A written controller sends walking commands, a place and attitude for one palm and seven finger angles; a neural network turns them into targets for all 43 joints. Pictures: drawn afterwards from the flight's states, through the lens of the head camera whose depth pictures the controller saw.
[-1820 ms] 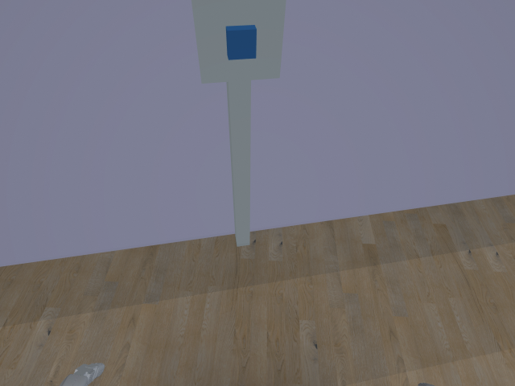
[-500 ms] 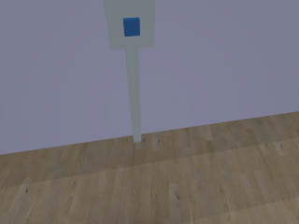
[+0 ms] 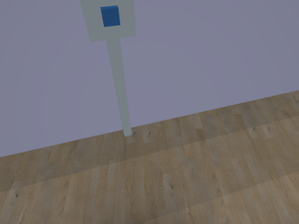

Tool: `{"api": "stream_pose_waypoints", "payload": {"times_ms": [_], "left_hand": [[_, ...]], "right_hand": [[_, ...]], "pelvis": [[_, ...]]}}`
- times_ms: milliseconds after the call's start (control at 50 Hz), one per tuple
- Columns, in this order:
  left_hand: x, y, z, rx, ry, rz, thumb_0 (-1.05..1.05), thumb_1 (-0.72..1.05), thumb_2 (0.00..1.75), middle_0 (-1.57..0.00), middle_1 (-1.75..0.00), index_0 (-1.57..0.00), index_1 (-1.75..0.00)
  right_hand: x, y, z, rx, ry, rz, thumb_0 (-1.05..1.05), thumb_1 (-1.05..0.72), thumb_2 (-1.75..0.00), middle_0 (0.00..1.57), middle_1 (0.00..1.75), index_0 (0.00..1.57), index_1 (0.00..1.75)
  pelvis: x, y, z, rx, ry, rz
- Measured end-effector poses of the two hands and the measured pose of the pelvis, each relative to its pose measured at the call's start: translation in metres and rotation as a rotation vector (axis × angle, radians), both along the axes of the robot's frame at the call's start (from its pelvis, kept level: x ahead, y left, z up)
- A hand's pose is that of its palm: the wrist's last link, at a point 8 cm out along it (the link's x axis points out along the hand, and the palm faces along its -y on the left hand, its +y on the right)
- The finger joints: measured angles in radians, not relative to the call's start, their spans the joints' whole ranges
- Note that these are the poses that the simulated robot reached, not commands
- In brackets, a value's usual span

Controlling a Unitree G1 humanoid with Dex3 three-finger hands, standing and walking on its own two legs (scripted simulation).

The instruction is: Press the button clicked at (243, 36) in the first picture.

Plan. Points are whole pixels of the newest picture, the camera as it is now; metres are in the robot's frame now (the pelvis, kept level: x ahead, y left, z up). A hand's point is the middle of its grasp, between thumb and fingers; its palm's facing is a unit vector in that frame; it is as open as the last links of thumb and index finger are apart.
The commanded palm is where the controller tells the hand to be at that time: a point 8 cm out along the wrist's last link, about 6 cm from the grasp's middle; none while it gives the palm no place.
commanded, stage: walk to a spot facing it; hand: left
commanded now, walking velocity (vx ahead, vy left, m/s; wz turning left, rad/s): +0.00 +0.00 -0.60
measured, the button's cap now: (110, 16) +0.79 +0.22 +0.17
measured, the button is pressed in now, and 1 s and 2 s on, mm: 0 0 0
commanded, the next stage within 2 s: none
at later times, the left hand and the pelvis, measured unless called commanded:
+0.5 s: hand out of the picture +0.06 +0.16 -0.15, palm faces -0.18 -0.95 -0.25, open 7.4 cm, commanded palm none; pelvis -0.02 -0.03 +0.01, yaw -15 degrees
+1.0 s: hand out of the picture +0.14 +0.20 -0.16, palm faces -0.52 -0.83 -0.22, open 7.4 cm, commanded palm none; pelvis -0.04 +0.05 +0.01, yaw -35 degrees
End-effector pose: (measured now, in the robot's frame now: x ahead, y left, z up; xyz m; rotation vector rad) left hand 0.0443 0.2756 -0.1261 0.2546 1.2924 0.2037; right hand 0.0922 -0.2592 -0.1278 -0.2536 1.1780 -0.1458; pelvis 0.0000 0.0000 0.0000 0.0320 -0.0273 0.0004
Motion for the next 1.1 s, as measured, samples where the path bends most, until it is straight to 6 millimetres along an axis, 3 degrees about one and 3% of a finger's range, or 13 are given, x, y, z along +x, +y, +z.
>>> {"api": "stream_pose_waypoints", "payload": {"times_ms": [160,320,500,680,740,880,980,1100], "left_hand": [[-0.001,-0.045,-0.008,-0.002,0.005,-0.064,0.0,0.91,0.9,-0.2,-0.3,-0.2,-0.3],[-0.008,-0.073,0.007,-0.036,0.037,-0.102,0.0,0.91,0.9,-0.2,-0.3,-0.2,-0.3],[0.02,-0.067,0.007,-0.048,0.001,-0.198,0.0,0.91,0.9,-0.2,-0.3,-0.2,-0.3],[0.059,-0.032,-0.005,-0.061,-0.04,-0.316,0.0,0.91,0.9,-0.2,-0.3,-0.2,-0.3],[0.076,-0.02,-0.011,-0.071,-0.054,-0.355,0.0,0.91,0.9,-0.2,-0.3,-0.2,-0.3],[0.103,-0.013,-0.002,-0.086,-0.059,-0.464,0.0,0.91,0.9,-0.2,-0.3,-0.19,-0.3],[0.11,-0.029,-0.004,-0.089,-0.016,-0.551,0.0,0.91,0.9,-0.19,-0.3,-0.19,-0.3],[0.124,-0.083,-0.003,-0.104,-0.015,-0.695,0.01,0.91,0.9,-0.19,-0.3,-0.19,-0.3]], "right_hand": [[-0.041,-0.019,-0.037,0.077,0.043,-0.116,0.01,-0.91,-0.9,0.21,0.3,0.2,0.3],[-0.062,-0.039,-0.011,0.061,0.04,-0.196,0.01,-0.91,-0.9,0.2,0.3,0.2,0.3],[-0.078,-0.047,0.007,-0.001,-0.023,-0.29,0.01,-0.91,-0.9,0.2,0.3,0.2,0.3],[-0.099,-0.009,0.022,-0.042,-0.103,-0.377,0.01,-0.91,-0.9,0.2,0.3,0.2,0.3],[-0.122,0.012,0.025,-0.059,-0.102,-0.416,0.01,-0.91,-0.9,0.2,0.3,0.2,0.3],[-0.182,0.052,0.03,-0.05,-0.025,-0.533,0.01,-0.91,-0.9,0.21,0.3,0.2,0.3],[-0.219,0.073,0.023,-0.021,-0.001,-0.641,0.01,-0.91,-0.9,0.21,0.3,0.2,0.3],[-0.28,0.093,0.006,0.04,0.077,-0.782,0.01,-0.91,-0.9,0.21,0.3,0.21,0.3]], "pelvis": [[-0.008,-0.026,-0.018,0.004,-0.002,-0.097],[-0.017,-0.038,0.004,0.012,0.027,-0.17],[-0.022,-0.026,0.008,0.003,0.047,-0.268],[-0.031,0.014,0.003,-0.017,0.06,-0.377],[-0.034,0.029,0.001,-0.023,0.048,-0.41],[-0.035,0.046,0.01,-0.05,0.032,-0.522],[-0.039,0.05,0.009,-0.051,0.031,-0.602],[-0.053,0.042,0.005,-0.04,0.039,-0.694]]}}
